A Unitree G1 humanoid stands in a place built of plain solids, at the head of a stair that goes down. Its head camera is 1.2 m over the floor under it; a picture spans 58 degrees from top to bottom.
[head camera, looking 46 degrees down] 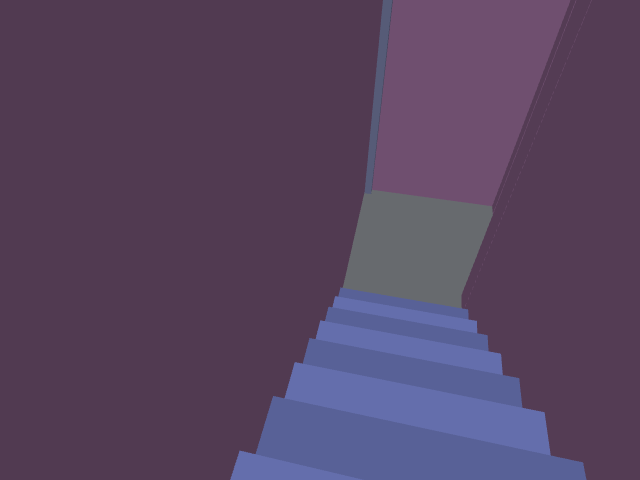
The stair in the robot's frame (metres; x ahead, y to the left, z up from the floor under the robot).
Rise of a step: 0.22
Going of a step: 0.25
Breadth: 0.98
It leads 12 degrees to the right of straight ahead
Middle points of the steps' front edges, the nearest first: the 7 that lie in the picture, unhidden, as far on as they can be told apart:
0.53 -0.32 -0.21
0.77 -0.37 -0.43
1.02 -0.43 -0.64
1.26 -0.48 -0.86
1.50 -0.53 -1.07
1.75 -0.58 -1.29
1.99 -0.64 -1.50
